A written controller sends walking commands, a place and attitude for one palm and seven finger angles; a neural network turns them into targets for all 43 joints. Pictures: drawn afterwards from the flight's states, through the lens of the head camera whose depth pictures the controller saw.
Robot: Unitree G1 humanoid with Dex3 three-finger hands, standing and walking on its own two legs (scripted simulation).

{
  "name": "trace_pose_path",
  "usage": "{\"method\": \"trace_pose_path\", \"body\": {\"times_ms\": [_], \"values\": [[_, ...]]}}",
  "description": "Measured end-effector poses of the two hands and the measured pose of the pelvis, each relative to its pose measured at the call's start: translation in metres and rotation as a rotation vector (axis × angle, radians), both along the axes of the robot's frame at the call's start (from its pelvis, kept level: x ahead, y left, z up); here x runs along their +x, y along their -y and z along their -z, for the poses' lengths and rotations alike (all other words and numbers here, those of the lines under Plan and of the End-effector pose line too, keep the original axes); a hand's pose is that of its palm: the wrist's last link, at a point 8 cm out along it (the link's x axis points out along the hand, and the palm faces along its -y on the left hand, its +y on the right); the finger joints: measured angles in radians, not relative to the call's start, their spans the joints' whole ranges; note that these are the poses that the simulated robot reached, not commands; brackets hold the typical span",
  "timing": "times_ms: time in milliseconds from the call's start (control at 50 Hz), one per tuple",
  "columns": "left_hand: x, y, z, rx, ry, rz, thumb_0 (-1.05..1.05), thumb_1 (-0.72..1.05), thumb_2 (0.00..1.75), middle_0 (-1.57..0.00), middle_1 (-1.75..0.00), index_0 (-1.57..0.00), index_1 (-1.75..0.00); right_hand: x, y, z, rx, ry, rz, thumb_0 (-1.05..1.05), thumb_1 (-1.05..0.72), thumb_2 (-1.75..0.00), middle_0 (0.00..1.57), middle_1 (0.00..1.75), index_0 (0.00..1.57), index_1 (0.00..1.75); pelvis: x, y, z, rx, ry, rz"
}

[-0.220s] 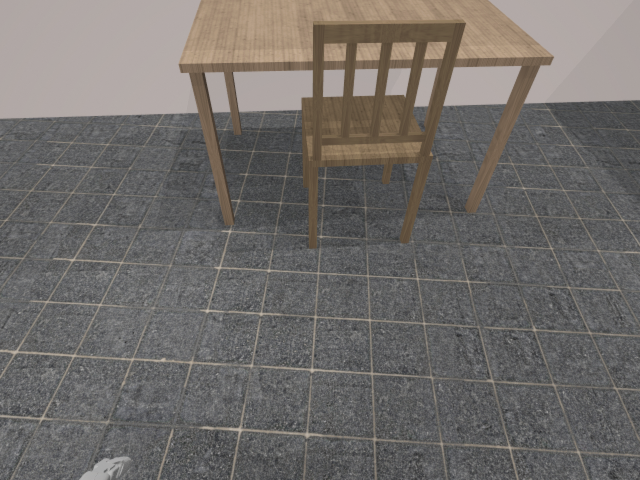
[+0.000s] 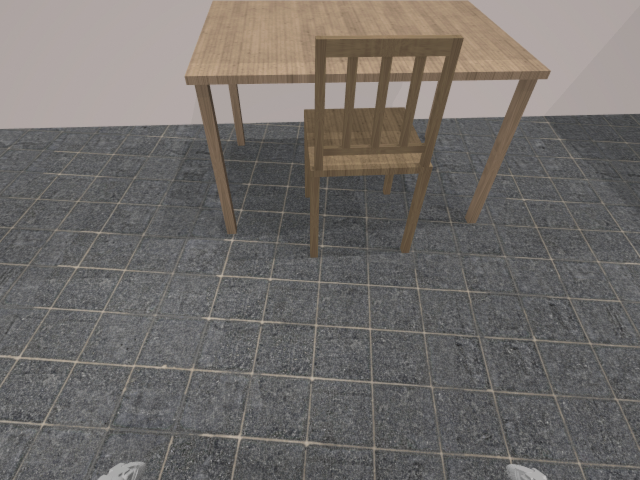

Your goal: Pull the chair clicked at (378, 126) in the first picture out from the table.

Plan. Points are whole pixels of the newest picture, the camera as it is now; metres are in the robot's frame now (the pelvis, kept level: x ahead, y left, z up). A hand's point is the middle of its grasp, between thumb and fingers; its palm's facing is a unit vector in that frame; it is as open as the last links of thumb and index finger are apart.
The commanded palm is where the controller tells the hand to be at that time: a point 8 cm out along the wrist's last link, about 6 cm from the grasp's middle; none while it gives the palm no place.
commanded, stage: stand and wait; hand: left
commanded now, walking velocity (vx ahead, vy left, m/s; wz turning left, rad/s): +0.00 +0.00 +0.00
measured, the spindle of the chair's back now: (380, 104) +1.16 -0.12 -0.09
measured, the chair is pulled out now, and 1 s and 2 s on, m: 0.00 0.00 0.00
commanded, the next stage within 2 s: look at it before walking up in 0.60 s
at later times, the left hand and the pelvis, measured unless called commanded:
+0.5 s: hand out of the picture +0.05 +0.24 -0.15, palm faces -0.02 -0.94 -0.34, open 7.4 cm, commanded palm none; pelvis -0.02 -0.01 +0.01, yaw +0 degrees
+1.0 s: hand out of the picture +0.04 +0.23 -0.15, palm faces -0.04 -0.94 -0.33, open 7.4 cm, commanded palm none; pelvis -0.03 -0.01 +0.01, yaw -1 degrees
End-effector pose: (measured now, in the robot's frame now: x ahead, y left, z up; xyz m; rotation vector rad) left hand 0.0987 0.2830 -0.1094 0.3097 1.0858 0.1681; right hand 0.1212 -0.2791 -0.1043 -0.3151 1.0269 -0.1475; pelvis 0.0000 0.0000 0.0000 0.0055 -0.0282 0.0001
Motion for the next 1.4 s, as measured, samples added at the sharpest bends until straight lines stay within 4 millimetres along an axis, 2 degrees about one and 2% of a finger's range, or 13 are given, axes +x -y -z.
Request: {"method": "trace_pose_path", "body": {"times_ms": [100,320,540,760,1080,1400], "values": [[-0.015,0.003,0.003,-0.004,-0.033,-0.012,0.0,0.9,0.9,-0.21,-0.3,-0.2,-0.3,-0.012,0.005,0.002,-0.003,-0.031,0.011,0.0,-0.91,-0.9,0.21,0.3,0.21,0.3,-0.004,0.003,-0.002,0.0,0.003,0.0],[-0.049,0.002,0.005,0.008,-0.116,-0.036,0.0,0.9,0.9,-0.21,-0.3,-0.2,-0.3,-0.058,0.02,0.009,-0.015,-0.142,0.054,0.0,-0.91,-0.9,0.2,0.3,0.21,0.3,-0.013,0.009,-0.004,-0.001,0.009,0.0],[-0.057,0.004,0.004,0.01,-0.121,-0.035,0.0,0.9,0.9,-0.2,-0.3,-0.2,-0.3,-0.085,0.024,0.012,-0.009,-0.184,0.08,0.0,-0.91,-0.9,0.2,0.3,0.21,0.3,-0.021,0.012,-0.006,-0.002,0.017,0.003],[-0.056,0.009,0.003,0.004,-0.102,-0.022,0.0,0.9,0.9,-0.21,-0.3,-0.2,-0.3,-0.091,0.022,0.012,0.002,-0.175,0.084,0.0,-0.91,-0.9,0.2,0.3,0.21,0.3,-0.028,0.013,-0.006,-0.001,0.019,0.009],[-0.067,0.008,0.007,-0.001,-0.146,-0.03,0.0,0.9,0.9,-0.2,-0.3,-0.2,-0.3,-0.099,0.022,0.012,-0.001,-0.21,0.089,0.0,-0.91,-0.9,0.2,0.3,0.21,0.3,-0.028,0.012,-0.007,-0.002,0.008,0.01],[-0.058,0.007,0.005,0.004,-0.139,-0.03,0.0,0.9,0.9,-0.2,-0.3,-0.2,-0.3,-0.08,0.02,0.011,0.001,-0.179,0.083,0.0,-0.91,-0.9,0.2,0.3,0.21,0.3,-0.021,0.011,-0.007,-0.002,0.005,0.019]]}}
